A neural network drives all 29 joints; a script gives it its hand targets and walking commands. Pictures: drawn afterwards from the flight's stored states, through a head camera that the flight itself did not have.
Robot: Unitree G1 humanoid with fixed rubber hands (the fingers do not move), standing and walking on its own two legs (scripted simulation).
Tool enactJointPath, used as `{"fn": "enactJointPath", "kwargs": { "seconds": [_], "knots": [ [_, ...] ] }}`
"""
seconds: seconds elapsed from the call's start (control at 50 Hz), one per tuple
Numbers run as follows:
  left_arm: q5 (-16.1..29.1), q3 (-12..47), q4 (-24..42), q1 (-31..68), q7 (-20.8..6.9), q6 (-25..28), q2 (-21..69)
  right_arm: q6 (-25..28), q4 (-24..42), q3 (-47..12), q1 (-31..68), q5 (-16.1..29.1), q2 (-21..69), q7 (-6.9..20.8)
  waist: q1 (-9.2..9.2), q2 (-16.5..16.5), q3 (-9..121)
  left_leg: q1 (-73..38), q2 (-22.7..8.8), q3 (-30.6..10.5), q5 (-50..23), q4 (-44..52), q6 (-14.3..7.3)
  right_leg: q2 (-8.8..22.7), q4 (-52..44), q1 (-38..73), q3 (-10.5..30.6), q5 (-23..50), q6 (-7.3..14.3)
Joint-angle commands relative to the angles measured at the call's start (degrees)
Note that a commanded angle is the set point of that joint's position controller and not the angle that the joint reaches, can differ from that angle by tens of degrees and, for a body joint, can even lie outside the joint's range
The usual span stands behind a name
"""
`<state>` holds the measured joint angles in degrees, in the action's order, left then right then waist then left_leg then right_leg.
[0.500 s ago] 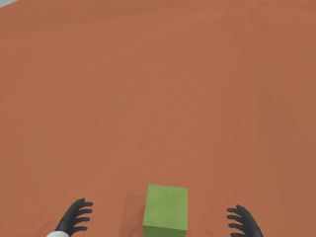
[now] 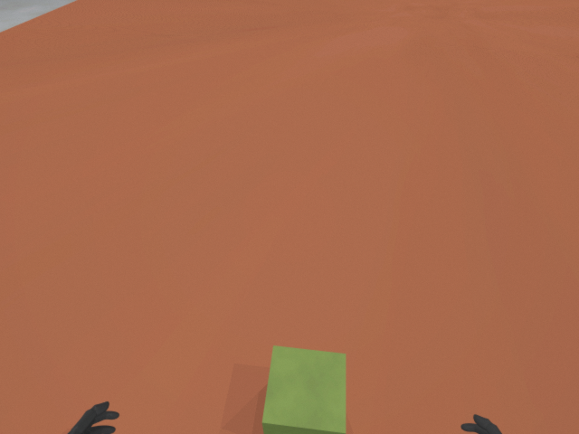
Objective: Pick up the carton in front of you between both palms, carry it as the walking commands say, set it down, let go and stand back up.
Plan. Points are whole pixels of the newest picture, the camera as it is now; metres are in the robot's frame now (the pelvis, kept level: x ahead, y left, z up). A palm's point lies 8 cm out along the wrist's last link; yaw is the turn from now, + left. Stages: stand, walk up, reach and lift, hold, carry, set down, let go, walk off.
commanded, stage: stand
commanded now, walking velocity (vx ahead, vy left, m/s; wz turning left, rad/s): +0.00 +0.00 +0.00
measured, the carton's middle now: (304, 400) +0.38 -0.04 -0.65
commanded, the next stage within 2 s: none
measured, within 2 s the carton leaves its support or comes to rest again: neither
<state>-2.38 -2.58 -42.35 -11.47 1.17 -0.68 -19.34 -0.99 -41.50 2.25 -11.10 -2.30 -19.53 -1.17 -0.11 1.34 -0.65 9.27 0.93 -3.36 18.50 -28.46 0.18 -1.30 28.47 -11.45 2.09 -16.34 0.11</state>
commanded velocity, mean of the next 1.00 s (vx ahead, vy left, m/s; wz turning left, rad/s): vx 0.00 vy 0.00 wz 0.00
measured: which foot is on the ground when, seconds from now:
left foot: down 0.00-1.00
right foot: down 0.00-1.00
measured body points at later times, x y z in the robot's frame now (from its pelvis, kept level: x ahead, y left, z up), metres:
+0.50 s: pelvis +0.00 +0.00 +0.01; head +0.00 -0.01 +0.46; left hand +0.11 +0.30 -0.10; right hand +0.12 -0.30 -0.11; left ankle -0.04 +0.12 -0.74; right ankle -0.01 -0.12 -0.74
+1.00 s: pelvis -0.02 -0.01 +0.01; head -0.02 -0.01 +0.46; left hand +0.08 +0.31 -0.10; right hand +0.09 -0.31 -0.11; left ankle -0.04 +0.12 -0.74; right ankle -0.01 -0.12 -0.74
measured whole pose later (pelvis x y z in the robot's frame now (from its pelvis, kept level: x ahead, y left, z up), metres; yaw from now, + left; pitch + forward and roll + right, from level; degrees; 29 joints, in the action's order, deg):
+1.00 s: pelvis -0.02 -0.01 +0.01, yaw +0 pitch -2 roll +0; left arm -1.2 -1.0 -57.2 -7.9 0.7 0.4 -21.2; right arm 0.5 -56.0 0.1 -8.8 -1.2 -21.9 -1.2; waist -0.3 0.8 -1.5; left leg 5.2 0.6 -3.8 13.5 -21.1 0.5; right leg -1.3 21.4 -7.3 1.7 -11.6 0.5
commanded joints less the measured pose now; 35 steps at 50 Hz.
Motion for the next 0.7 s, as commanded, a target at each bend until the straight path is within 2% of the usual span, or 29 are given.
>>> {"fn": "enactJointPath", "kwargs": {
  "seconds": [0.0, 0.26, 0.68],
  "knots": [
    [0.18, -1.68, 2.14, 1.91, 0.31, 1.05, -8.20, 1.22, 2.24, 1.57, 1.90, 0.09, -8.10, -0.31, 0.03, -1.32, 2.95, -0.45, -4.54, -3.36, -16.93, 3.77, 0.08, 4.91, -4.00, 2.07, 3.63, 15.19, 0.44],
    [0.72, -0.97, -3.44, 3.25, 0.37, 1.24, -9.22, 1.56, -3.19, 0.55, 2.23, 0.55, -9.33, -0.63, -0.12, -0.92, 2.61, -1.59, -5.11, -3.82, -19.94, 5.40, -0.14, 5.63, -5.36, 4.59, 3.96, 18.50, 0.59],
    [1.04, -0.36, -9.81, 5.04, -0.03, 1.52, -10.76, 1.96, -9.41, -0.26, 3.66, 0.82, -10.94, -0.46, -0.27, -1.15, 0.53, -1.30, -5.96, -4.65, -13.90, 9.50, -0.85, 6.48, -9.28, 5.04, 5.21, 13.15, 1.00]
  ]
}}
